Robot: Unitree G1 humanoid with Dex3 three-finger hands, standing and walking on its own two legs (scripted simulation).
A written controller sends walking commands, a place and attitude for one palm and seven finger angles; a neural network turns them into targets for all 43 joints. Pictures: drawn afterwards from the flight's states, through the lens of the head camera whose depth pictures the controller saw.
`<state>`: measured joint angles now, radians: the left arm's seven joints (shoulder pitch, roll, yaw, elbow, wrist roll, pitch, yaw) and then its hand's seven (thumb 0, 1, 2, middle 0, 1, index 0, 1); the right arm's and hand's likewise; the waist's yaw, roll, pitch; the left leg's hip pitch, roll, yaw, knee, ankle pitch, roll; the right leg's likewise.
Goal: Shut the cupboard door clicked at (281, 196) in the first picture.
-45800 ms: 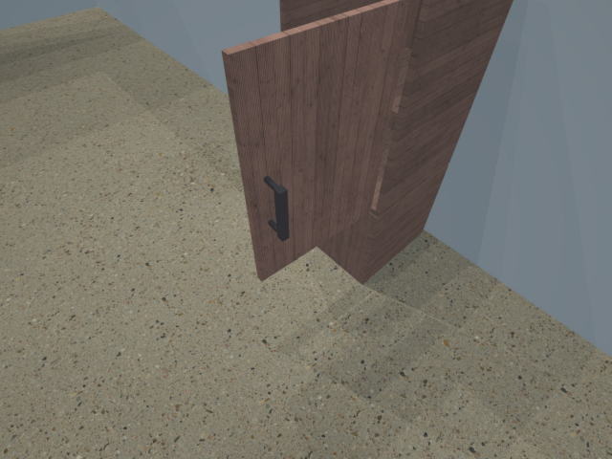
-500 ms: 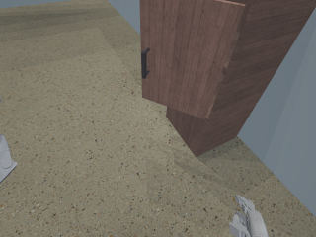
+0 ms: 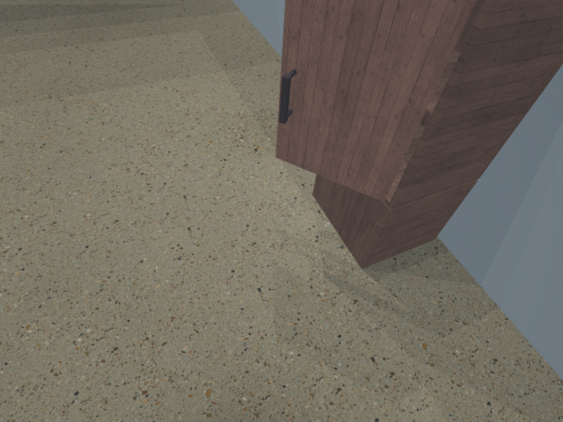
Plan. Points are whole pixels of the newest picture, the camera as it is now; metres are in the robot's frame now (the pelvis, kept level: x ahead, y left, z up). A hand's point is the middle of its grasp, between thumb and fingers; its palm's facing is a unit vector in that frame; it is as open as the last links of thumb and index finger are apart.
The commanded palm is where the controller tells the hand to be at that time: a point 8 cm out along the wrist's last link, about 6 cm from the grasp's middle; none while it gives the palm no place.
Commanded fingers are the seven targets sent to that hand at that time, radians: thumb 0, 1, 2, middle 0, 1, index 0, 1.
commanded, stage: let the arm hang, fingers relaxed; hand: left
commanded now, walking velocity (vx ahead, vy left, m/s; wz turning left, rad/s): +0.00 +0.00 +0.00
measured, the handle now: (288, 97) +0.94 +0.04 -0.07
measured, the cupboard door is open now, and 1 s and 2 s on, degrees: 38 38 38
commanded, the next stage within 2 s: look to check the result in 0.60 s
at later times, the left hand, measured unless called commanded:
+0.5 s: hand out of the picture +0.02 +0.17 -0.17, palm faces -0.02 -0.98 -0.19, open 7.3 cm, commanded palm none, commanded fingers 0.00 0.90 0.90 -0.20 -0.30 -0.20 -0.30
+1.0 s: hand out of the picture +0.01 +0.17 -0.17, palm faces +0.00 -0.98 -0.21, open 7.3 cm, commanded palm none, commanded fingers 0.00 0.90 0.90 -0.20 -0.30 -0.20 -0.30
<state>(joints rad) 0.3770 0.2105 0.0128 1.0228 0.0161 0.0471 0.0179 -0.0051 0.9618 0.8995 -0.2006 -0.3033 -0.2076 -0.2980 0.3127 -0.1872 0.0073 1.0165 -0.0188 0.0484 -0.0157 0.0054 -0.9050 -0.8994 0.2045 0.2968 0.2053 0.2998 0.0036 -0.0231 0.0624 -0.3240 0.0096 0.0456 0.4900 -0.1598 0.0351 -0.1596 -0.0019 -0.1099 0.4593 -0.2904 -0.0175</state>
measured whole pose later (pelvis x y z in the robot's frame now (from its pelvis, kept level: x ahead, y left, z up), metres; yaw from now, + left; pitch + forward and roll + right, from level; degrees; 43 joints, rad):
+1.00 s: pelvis +0.03 -0.01 +0.01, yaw -2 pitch -1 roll +0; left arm 0.31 0.16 0.01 1.15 0.01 0.00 0.04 0.00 0.91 0.90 -0.20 -0.30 -0.20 -0.30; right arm 0.26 -0.15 0.00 1.13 -0.01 0.00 -0.03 0.00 -0.91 -0.90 0.20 0.30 0.20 0.30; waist -0.01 0.00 0.04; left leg -0.22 0.00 0.08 0.41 -0.17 0.03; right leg -0.07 -0.01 -0.07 0.38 -0.30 -0.02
